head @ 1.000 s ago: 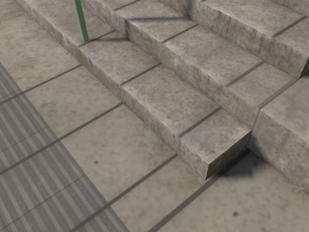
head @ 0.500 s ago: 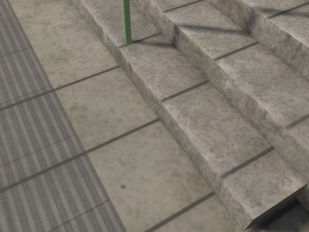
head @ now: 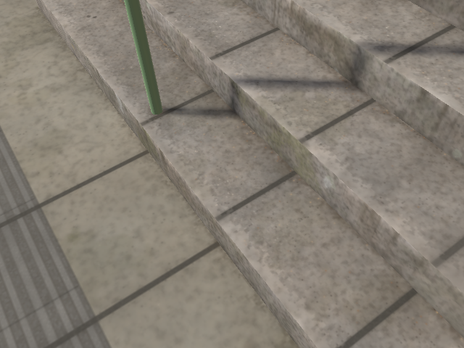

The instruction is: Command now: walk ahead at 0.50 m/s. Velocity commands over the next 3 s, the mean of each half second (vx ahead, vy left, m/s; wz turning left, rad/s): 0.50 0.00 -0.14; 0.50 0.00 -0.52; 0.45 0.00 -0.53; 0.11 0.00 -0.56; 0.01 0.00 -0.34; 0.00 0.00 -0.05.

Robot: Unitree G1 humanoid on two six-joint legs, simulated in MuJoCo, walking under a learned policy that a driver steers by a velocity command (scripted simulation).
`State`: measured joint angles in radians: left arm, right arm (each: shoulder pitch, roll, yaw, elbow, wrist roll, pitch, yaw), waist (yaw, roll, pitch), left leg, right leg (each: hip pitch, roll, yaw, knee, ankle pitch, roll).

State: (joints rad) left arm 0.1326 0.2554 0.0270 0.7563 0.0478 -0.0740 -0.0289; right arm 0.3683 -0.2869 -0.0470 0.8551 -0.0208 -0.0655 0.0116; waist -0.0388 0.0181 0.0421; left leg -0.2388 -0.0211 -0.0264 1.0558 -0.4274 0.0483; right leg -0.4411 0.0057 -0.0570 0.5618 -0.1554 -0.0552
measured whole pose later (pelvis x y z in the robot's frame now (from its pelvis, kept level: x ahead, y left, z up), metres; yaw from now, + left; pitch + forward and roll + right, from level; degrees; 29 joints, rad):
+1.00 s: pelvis +0.46 -0.03 +0.01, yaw -21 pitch +3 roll -1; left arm -0.11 0.09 -0.02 0.58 0.02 0.03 0.00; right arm 0.54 -0.16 0.01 1.05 -0.01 -0.08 -0.02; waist -0.03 0.00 0.03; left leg 0.18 0.09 0.35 0.16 -0.33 -0.04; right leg -1.13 -0.03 -0.13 1.52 -0.45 -0.16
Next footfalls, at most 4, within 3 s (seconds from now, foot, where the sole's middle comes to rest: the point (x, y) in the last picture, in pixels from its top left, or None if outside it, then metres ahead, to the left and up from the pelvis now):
0.44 left None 0.35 0.13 -0.76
1.04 right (309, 261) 0.63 -0.18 -0.62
1.56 left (330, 120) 1.02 -0.29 -0.48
2.04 right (388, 171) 0.82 -0.41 -0.48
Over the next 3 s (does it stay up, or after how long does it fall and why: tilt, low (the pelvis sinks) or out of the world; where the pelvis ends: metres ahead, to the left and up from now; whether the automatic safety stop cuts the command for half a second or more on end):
stays up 0.94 -0.32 0.28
